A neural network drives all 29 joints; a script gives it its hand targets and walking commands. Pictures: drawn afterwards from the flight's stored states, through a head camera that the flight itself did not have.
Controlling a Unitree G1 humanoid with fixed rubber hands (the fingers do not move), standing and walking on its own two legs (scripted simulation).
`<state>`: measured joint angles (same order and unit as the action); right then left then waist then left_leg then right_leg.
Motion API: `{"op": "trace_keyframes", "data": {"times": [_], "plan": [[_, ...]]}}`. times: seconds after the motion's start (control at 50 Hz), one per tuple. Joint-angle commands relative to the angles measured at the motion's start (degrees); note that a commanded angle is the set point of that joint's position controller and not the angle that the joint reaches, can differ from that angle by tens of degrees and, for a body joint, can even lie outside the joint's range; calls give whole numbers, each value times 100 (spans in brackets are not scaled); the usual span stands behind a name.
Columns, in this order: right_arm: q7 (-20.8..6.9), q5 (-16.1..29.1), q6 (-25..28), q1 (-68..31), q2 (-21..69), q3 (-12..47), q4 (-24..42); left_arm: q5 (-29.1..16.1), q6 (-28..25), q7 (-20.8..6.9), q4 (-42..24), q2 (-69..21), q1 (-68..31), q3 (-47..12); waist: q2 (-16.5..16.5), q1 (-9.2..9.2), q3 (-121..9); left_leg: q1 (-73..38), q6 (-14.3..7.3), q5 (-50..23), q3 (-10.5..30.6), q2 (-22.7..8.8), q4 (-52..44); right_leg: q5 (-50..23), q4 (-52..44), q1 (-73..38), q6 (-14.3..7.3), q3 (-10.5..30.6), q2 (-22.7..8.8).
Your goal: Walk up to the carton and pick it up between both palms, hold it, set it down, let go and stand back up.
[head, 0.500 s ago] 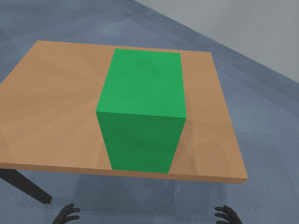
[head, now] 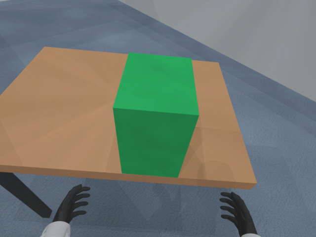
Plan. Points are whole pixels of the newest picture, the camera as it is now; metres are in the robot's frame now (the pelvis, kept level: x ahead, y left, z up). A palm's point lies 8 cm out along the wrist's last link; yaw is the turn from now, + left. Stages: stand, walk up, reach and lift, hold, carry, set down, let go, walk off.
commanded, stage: reach and lift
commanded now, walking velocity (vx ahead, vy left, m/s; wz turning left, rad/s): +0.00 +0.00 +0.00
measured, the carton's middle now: (154, 118) +0.43 +0.03 +0.06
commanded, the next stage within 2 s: none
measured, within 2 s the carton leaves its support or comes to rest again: neither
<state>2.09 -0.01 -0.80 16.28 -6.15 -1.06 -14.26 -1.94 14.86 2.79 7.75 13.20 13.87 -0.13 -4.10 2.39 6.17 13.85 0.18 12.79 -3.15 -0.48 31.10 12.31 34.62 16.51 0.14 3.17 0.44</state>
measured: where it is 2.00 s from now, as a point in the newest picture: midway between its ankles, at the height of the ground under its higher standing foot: outside the picture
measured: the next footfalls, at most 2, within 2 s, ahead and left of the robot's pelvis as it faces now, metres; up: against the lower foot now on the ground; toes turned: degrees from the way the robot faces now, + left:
none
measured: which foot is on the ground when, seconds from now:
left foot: down 0.00-1.00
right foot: down 0.00-1.00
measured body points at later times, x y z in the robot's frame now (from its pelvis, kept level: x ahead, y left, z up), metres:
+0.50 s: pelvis +0.02 -0.01 +0.00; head +0.04 +0.00 +0.45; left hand +0.23 +0.21 +0.03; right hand +0.24 -0.19 +0.02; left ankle +0.05 +0.12 -0.73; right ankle +0.06 -0.11 -0.73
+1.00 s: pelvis +0.03 -0.01 +0.01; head +0.06 +0.00 +0.46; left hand +0.30 +0.19 +0.08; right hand +0.31 -0.19 +0.07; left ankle +0.05 +0.12 -0.73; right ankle +0.06 -0.11 -0.73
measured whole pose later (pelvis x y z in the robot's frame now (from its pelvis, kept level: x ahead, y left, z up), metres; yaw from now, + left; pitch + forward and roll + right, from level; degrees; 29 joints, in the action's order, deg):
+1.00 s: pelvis +0.03 -0.01 +0.01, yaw +0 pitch +0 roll +1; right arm 8.2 6.0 -13.0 9.3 -5.6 -1.1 9.8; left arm -8.6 24.6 3.3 -14.1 13.2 4.6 -2.0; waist -2.2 3.0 3.5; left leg 13.3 0.3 12.3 -2.8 -0.7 25.8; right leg 13.8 30.1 16.0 -0.9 2.7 0.6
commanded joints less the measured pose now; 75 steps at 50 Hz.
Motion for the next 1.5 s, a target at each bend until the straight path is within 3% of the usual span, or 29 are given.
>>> {"op": "trace_keyframes", "data": {"times": [0.0,0.02,0.06,0.12,0.16,0.18,0.2,0.22,0.24,0.32,0.38,0.46,0.5,0.52,0.6,0.62,0.64,0.72,0.8,0.94,1.0,1.08,1.1,1.16,1.18,1.24,1.3,1.36,1.48], "plan": [[-55,557,423,-586,-1096,-599,1976,-573,-685,111,-1665,370,-742,-185,1561,-128,-1525,2405,-563,1878,-154,-713,-2545,-803,-459,-4202,326,-600,650],[-70,597,511,-608,-916,-591,2182,-848,-770,115,-1556,354,-643,-211,1006,-44,-1513,1882,-456,1180,-350,-502,-2238,-511,-790,-3489,233,-563,514],[15,553,550,-349,-404,-395,2816,-1215,-997,94,-1961,441,-657,-345,302,40,-1503,677,-284,924,-350,-179,-1785,202,-1311,-2155,134,-318,134],[38,448,401,-132,-282,-216,2860,-1244,-1060,131,-1851,501,-496,-372,63,33,-1342,343,-300,1119,-243,-106,-1630,613,-1430,-1469,-30,-268,-8],[151,623,319,-307,-113,-33,3026,-1358,-1068,78,-1876,672,-814,-253,-241,54,-1104,-544,-262,760,-274,201,-1152,1515,-1859,-306,-242,61,-418],[224,636,269,-248,78,46,3142,-1446,-1009,108,-2227,737,-1137,-303,-137,21,-1024,-1155,-116,409,-287,360,-983,1816,-2049,385,-278,158,-586],[253,724,177,-47,59,46,3215,-1429,-888,65,-2125,771,-882,-273,-430,-57,-931,-1692,-127,320,-126,361,-713,2097,-2194,967,-389,193,-662],[348,771,113,-46,15,155,3315,-1384,-804,92,-2376,855,-959,-207,-204,51,-1028,-2033,-101,90,-154,367,-645,2061,-2230,1215,-402,185,-804],[364,819,128,-169,-35,13,3426,-1403,-753,89,-2227,786,-898,-192,-346,82,-885,-1945,-99,64,-160,352,-769,1884,-2223,1090,-343,126,-722],[423,846,9,90,44,378,3672,-1274,-678,98,-2488,835,-919,1,-39,115,-1060,-1463,-143,32,-136,240,-1008,1202,-2036,368,-159,129,-578],[387,832,14,-46,-11,249,3963,-1317,-714,155,-2732,535,-716,-290,178,122,-978,-1010,-74,15,-59,39,-1429,615,-1838,-299,-80,-87,-226],[428,1053,140,251,-7,300,4218,-1253,-703,106,-3050,376,-174,-275,330,213,-1239,-970,-25,-897,-38,53,-1381,-381,-1734,-814,24,-72,-40],[426,1076,184,175,-35,389,4417,-1279,-772,59,-3202,502,-281,-263,75,199,-1610,-925,-83,-1016,-8,71,-1254,-625,-1680,-968,51,-37,-57],[439,1056,149,242,-1,380,4162,-1301,-786,57,-3134,507,-248,-271,319,196,-1516,-880,-84,-933,-41,57,-1251,-603,-1638,-975,71,0,-136],[372,1008,60,-46,-173,226,4250,-1399,-696,228,-3478,432,-714,-427,424,19,-1434,-800,-21,-730,-4,19,-1360,-333,-1684,-721,-20,-94,-74],[393,1181,-13,-157,-156,336,4341,-1391,-547,192,-3562,444,-650,-279,562,150,-1432,-787,-25,-867,-7,25,-1343,-466,-1676,-833,-19,-34,-106],[390,1152,-78,-334,-222,344,4281,-1415,-534,184,-3575,475,-963,-387,410,12,-1521,-889,-18,-699,-7,37,-1351,-400,-1731,-853,-16,-65,-85],[462,1234,-317,-937,-283,234,4769,-1613,-267,176,-3848,609,-1402,-234,264,-10,-1768,-822,-43,-458,-30,29,-1409,-259,-1702,-905,73,-25,-95],[541,1268,-555,-1337,-215,219,4748,-1565,95,155,-3796,624,-1641,99,259,143,-2012,-783,-68,-846,-130,85,-1415,-653,-1622,-1120,167,25,-117],[736,1520,-884,-2016,-632,119,4573,-1245,886,79,-3786,586,-2133,449,208,34,-2227,-1234,17,-1948,-62,127,-1253,-1906,-1564,-1493,206,27,-31],[794,1657,-1068,-2388,-673,198,4465,-1257,1070,85,-3800,479,-2424,460,199,27,-2232,-1208,-15,-1780,-87,104,-1241,-1748,-1532,-1321,259,5,-48],[782,1893,-1364,-2701,-910,19,4149,-1304,1392,209,-4500,628,-2888,492,584,-20,-2467,-1455,151,-2078,-107,29,-1252,-1449,-1587,-1285,82,-50,114],[789,1864,-1397,-3012,-949,-41,4270,-1457,1448,213,-4266,596,-3183,420,364,-83,-2615,-1452,82,-1780,-135,26,-1253,-1421,-1588,-1217,166,-43,94],[841,1937,-1587,-3634,-974,-65,4177,-1396,1660,260,-4005,779,-3785,632,376,-49,-2639,-1013,-39,-1339,-124,89,-1310,-1225,-1449,-1355,186,27,30],[874,1835,-1751,-4003,-898,-69,3840,-1361,1855,269,-3421,739,-4072,740,195,35,-2267,-844,-83,-920,-203,91,-1436,-874,-1568,-1273,191,47,12],[880,1859,-1950,-4412,-1075,-140,3707,-1515,1957,281,-3219,706,-4491,644,59,-108,-2405,-665,-198,-410,-174,44,-1542,-497,-1526,-1198,213,112,-37],[924,2028,-2144,-4614,-1209,-284,3279,-1417,2123,368,-3515,876,-5020,861,458,-151,-2696,-715,-97,-702,-167,52,-1486,-860,-1436,-1456,181,159,-53],[954,2105,-2236,-4824,-1251,-237,3188,-1276,2446,273,-2960,598,-4869,865,217,-263,-2630,-839,-84,-961,-116,58,-1424,-1153,-1455,-1442,189,81,24],[1014,2226,-2463,-5554,-1550,-141,2598,-1001,2712,297,-2649,953,-5604,1352,237,10,-2747,-699,-133,-917,-184,73,-1401,-1116,-1386,-1512,208,164,14]]}}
